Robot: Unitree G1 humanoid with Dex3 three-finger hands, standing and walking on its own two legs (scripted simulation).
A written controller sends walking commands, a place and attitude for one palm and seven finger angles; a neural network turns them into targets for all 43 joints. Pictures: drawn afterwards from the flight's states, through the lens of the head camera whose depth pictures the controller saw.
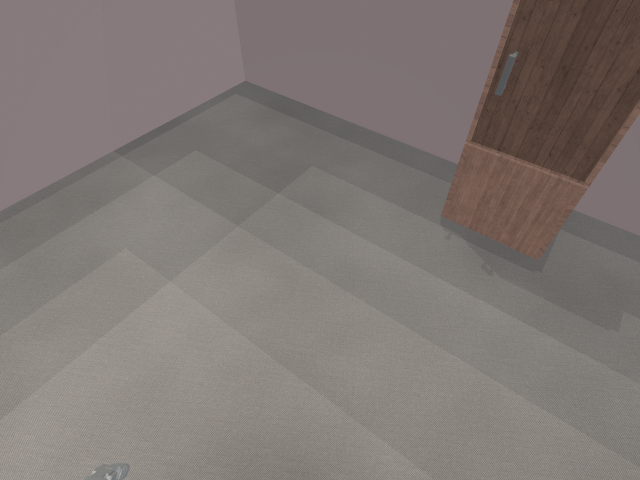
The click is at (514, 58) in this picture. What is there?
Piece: cupboard door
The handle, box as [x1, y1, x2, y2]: [495, 51, 518, 95]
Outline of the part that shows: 517,51 508,56 495,94 500,95 505,87 505,83 514,59 517,55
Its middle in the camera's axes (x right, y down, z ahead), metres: +0.58 -0.51 +1.20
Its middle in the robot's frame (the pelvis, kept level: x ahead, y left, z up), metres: +1.27 -0.52 -0.07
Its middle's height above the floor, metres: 0.70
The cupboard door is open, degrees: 0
